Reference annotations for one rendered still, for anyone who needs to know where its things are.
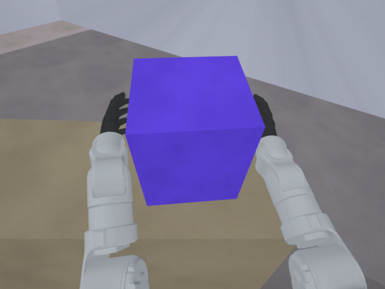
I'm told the pedestal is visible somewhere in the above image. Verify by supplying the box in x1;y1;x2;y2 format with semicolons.
0;119;296;289

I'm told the left robot forearm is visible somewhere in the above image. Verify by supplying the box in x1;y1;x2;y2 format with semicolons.
79;132;138;289

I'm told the left robot upper arm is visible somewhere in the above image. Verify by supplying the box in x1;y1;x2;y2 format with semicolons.
81;255;149;289

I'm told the right robot upper arm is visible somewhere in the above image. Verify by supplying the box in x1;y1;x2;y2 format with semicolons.
289;244;367;289

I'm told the right robot forearm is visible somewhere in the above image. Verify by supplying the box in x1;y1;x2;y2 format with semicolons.
255;135;367;288

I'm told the carton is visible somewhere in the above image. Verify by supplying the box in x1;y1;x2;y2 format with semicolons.
125;56;265;206

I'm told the robot left hand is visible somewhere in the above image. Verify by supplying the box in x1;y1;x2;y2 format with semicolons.
100;92;129;135

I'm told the robot right hand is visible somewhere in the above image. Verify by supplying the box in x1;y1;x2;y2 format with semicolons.
253;94;277;138

